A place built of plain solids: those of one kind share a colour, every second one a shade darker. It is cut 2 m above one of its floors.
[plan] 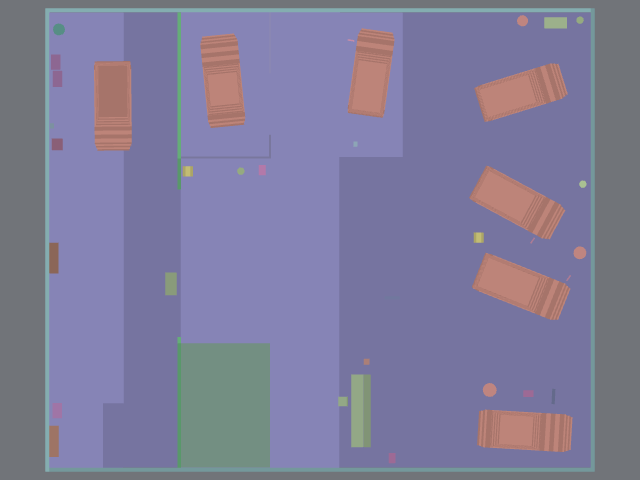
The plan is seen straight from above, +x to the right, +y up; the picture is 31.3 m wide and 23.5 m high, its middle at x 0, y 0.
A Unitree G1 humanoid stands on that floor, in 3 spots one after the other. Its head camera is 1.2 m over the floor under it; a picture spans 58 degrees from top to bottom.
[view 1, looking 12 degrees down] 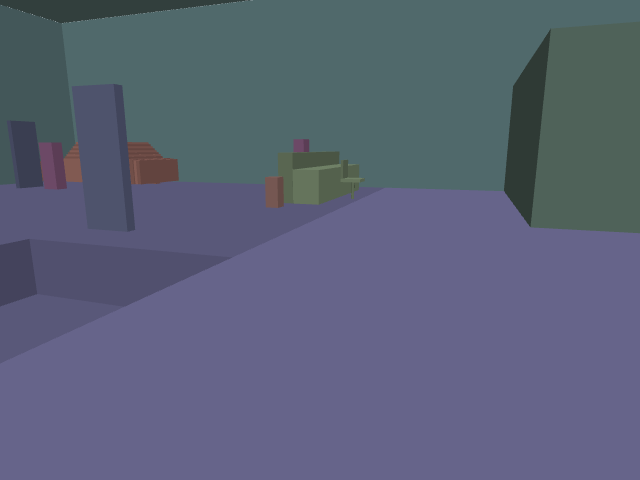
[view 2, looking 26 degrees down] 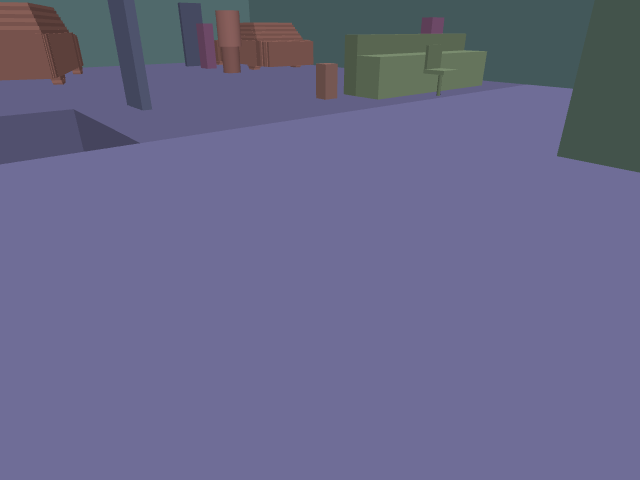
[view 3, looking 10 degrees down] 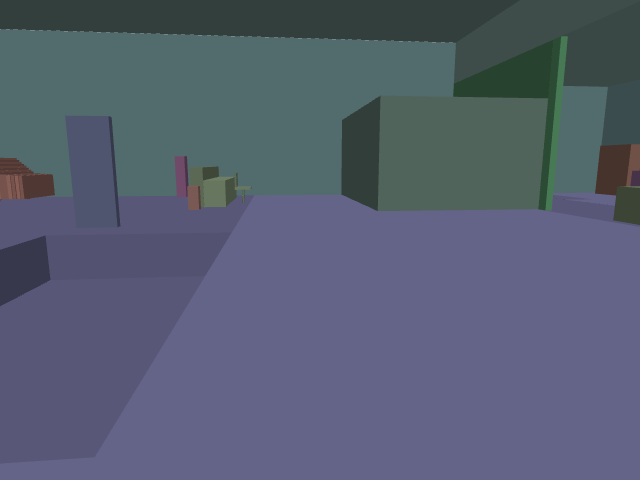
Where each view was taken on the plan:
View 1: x -1.52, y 2.20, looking -71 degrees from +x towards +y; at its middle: floor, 5.77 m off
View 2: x -4.27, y -0.29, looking -40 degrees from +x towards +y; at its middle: floor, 2.74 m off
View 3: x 0.18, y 5.77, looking -96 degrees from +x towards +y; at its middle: floor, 6.91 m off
